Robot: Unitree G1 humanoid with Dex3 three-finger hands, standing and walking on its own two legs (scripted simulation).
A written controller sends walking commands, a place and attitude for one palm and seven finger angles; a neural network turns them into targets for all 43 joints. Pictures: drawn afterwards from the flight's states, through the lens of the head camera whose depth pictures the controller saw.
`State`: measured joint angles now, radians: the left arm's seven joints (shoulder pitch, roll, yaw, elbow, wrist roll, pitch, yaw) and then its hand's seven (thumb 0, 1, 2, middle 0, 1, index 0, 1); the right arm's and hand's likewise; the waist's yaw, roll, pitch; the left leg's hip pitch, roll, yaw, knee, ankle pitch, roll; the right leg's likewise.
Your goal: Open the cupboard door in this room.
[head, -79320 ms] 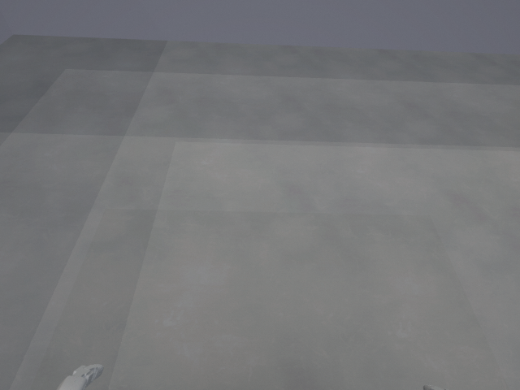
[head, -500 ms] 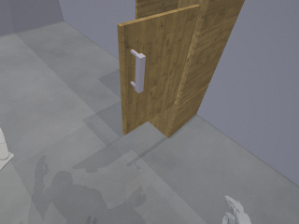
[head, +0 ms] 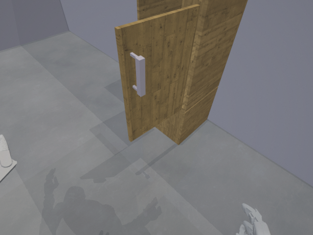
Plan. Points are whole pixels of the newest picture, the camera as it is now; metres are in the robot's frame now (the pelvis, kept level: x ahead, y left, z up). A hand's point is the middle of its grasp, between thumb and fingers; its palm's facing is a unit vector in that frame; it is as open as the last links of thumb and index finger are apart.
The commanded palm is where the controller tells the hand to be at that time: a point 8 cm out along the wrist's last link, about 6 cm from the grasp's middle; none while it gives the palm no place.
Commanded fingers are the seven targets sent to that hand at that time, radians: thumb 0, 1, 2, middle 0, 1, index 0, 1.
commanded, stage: let the arm hang, fingers relaxed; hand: left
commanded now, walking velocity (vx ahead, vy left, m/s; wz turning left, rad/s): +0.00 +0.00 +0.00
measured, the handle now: (137, 74) +0.64 +0.10 +0.06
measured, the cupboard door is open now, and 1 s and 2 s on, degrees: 85 85 85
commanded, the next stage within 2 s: look to check the result in 1.12 s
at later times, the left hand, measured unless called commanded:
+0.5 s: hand out of the picture -0.01 +0.22 -0.16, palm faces +0.05 -0.97 -0.24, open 7.1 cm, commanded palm none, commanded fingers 0.00 0.90 0.90 -0.20 -0.30 -0.20 -0.30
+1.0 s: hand out of the picture +0.03 +0.23 -0.15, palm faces +0.01 -0.97 -0.26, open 7.4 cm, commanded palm none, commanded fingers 0.00 0.90 0.90 -0.20 -0.30 -0.20 -0.30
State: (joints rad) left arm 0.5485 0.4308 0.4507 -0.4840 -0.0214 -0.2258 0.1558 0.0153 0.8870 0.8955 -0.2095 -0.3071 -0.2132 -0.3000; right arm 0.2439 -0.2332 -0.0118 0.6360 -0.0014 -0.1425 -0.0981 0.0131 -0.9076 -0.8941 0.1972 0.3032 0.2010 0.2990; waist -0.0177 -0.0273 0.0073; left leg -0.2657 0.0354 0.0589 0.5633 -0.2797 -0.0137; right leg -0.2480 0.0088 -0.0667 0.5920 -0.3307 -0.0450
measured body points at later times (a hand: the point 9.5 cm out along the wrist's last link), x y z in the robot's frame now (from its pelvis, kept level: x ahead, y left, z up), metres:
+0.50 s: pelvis +0.00 +0.02 +0.01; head +0.03 +0.03 +0.46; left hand -0.01 +0.27 -0.14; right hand +0.02 -0.22 -0.14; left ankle +0.01 +0.13 -0.73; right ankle -0.01 -0.08 -0.73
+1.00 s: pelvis -0.01 +0.03 +0.02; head +0.00 +0.02 +0.46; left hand +0.03 +0.28 -0.13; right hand +0.03 -0.22 -0.14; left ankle +0.01 +0.13 -0.73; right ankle -0.01 -0.08 -0.73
